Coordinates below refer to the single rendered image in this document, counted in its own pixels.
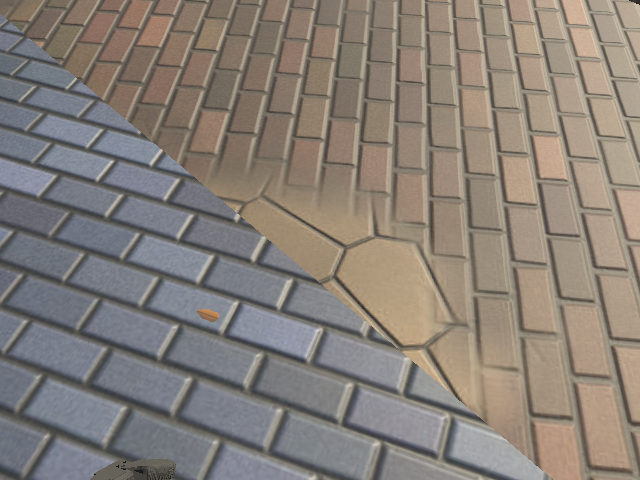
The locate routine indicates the left robot hand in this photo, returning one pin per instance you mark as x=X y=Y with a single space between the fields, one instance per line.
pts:
x=151 y=469

